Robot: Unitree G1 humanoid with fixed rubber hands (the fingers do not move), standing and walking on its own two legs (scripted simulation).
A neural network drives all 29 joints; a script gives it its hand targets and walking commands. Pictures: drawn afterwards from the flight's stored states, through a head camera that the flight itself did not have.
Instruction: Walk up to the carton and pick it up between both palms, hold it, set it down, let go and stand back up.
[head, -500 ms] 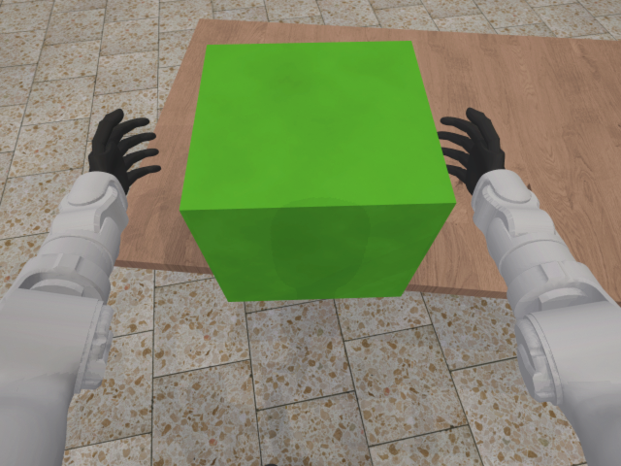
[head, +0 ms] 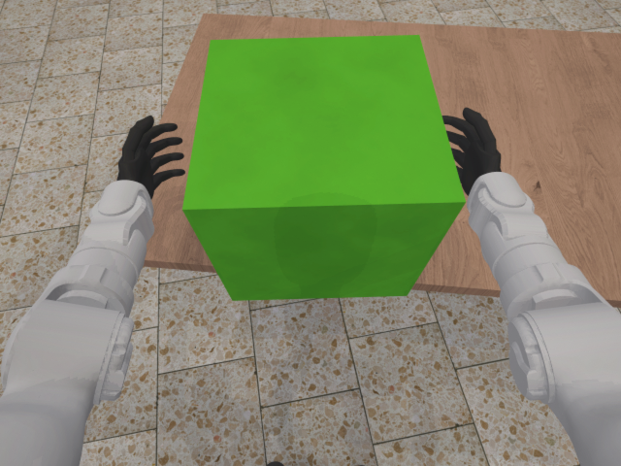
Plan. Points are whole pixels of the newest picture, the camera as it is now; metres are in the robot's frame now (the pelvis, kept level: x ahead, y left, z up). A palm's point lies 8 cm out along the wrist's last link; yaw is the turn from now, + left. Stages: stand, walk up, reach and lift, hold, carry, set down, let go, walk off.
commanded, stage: reach and lift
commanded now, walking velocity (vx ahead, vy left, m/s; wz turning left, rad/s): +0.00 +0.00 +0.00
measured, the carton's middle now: (317, 179) +0.51 -0.02 +0.02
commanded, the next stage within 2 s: none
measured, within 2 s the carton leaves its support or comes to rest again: leaves its support in 1.38 s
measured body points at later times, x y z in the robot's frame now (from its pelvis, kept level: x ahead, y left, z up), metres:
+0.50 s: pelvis +0.01 +0.00 +0.01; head +0.14 -0.01 +0.44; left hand +0.51 +0.17 +0.05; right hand +0.49 -0.20 +0.05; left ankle +0.01 +0.11 -0.73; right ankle -0.01 -0.13 -0.73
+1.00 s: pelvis +0.03 -0.01 +0.01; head +0.15 -0.02 +0.44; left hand +0.50 +0.16 +0.04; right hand +0.49 -0.20 +0.05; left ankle +0.01 +0.11 -0.73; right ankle -0.01 -0.13 -0.73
